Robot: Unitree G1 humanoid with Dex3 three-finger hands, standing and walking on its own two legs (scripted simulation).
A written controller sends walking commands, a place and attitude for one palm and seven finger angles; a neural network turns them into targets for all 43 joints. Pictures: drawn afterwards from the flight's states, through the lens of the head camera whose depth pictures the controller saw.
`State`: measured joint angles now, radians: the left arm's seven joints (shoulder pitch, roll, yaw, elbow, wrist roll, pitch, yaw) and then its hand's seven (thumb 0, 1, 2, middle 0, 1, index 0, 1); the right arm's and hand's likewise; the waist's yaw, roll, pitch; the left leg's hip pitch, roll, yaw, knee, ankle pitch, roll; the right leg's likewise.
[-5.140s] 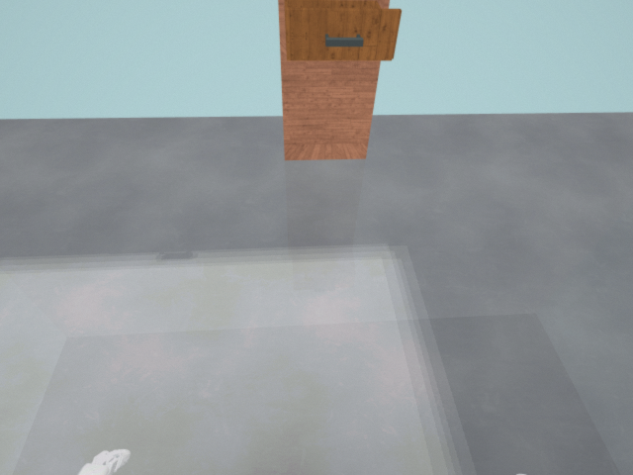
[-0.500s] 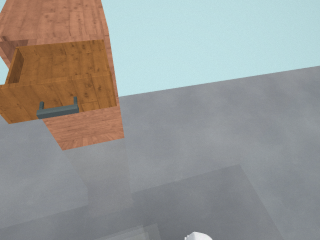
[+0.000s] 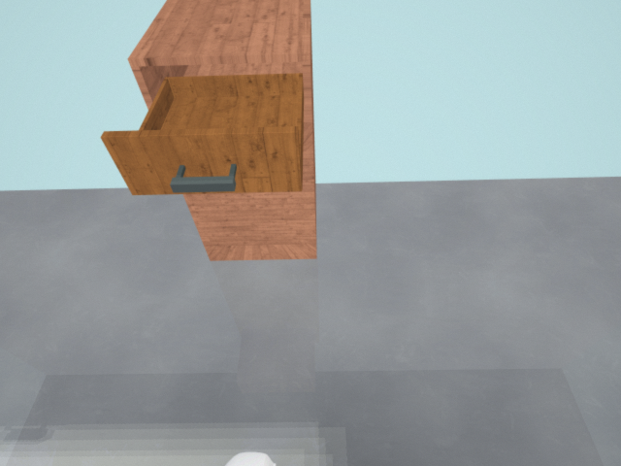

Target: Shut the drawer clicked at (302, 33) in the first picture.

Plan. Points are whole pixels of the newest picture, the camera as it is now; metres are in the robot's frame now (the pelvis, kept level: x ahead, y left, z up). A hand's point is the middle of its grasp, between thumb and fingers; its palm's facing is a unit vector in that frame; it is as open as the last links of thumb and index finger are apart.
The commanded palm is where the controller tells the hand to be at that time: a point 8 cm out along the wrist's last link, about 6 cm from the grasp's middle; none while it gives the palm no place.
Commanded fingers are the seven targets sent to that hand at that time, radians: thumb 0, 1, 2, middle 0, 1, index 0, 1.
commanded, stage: take the last steps up to it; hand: left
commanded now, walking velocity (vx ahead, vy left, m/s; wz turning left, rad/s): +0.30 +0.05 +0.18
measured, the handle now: (205, 177) +0.64 +0.27 -0.04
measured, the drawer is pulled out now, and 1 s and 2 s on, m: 0.28 0.28 0.28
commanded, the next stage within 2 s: come to a stop and stand still in 1.24 s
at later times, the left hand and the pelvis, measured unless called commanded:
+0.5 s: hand out of the picture +0.08 +0.25 -0.17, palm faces +0.06 -0.98 -0.19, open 7.4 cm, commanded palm none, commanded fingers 0.00 0.90 0.90 -0.20 -0.30 -0.20 -0.30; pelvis +0.04 +0.05 +0.00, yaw +3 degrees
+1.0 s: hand (203, 434) +0.19 +0.19 -0.17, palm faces +0.13 -0.97 -0.21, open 7.2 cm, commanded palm none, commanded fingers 0.00 0.90 0.90 -0.20 -0.30 -0.20 -0.30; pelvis +0.20 +0.01 +0.00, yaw +4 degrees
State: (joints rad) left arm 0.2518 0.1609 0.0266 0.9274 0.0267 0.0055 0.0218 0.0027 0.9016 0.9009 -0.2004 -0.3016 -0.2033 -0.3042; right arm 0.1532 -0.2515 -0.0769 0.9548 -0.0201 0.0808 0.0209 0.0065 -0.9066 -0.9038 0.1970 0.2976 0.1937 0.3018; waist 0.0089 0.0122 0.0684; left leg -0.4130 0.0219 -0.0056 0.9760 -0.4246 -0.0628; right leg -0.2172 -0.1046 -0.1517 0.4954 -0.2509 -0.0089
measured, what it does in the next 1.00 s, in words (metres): walks ahead: left foot, then right foot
